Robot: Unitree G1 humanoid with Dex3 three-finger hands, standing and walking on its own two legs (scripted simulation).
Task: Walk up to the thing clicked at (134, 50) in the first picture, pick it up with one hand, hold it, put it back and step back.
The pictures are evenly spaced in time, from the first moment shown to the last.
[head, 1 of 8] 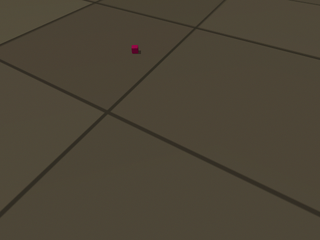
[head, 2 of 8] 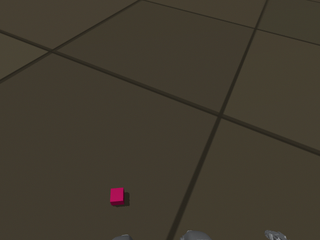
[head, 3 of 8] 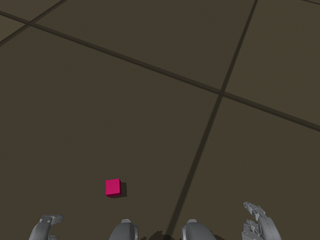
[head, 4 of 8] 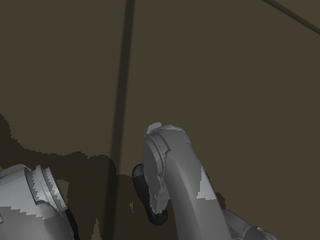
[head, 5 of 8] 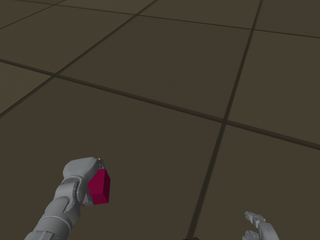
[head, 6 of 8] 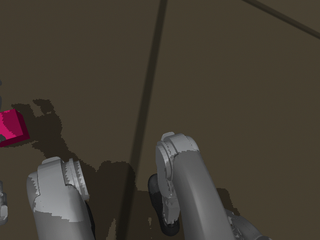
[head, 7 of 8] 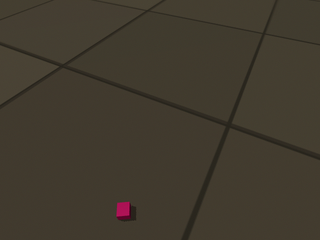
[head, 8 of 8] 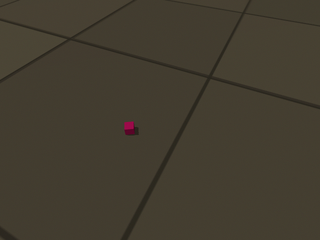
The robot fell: no
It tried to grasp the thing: yes
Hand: left
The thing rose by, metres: 0.67
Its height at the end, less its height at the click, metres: +0.00
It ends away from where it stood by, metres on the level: 0.01
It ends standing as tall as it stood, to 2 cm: yes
